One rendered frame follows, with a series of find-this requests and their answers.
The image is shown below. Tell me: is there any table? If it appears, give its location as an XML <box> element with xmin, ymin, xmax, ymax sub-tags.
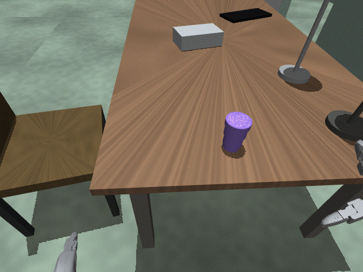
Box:
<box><xmin>89</xmin><ymin>0</ymin><xmax>363</xmax><ymax>248</ymax></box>

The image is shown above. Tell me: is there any right robot hand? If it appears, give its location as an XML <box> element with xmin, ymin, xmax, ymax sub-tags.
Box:
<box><xmin>320</xmin><ymin>140</ymin><xmax>363</xmax><ymax>227</ymax></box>

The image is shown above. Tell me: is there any chair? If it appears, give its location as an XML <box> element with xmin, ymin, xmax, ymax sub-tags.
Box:
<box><xmin>0</xmin><ymin>92</ymin><xmax>120</xmax><ymax>237</ymax></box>

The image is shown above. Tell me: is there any desk lamp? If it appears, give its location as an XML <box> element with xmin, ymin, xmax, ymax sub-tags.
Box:
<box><xmin>278</xmin><ymin>0</ymin><xmax>330</xmax><ymax>84</ymax></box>
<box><xmin>325</xmin><ymin>101</ymin><xmax>363</xmax><ymax>141</ymax></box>

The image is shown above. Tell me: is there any left robot hand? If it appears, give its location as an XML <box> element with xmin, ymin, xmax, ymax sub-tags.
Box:
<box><xmin>54</xmin><ymin>232</ymin><xmax>78</xmax><ymax>272</ymax></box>

